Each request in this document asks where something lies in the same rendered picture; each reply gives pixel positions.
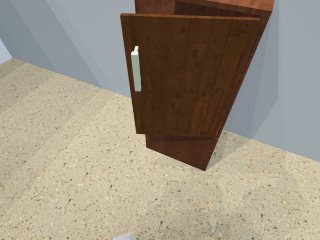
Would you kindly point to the handle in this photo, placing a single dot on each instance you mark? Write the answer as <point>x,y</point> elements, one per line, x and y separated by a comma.
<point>136,69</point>

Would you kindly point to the cupboard door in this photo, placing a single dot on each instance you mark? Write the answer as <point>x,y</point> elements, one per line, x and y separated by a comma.
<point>189,66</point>

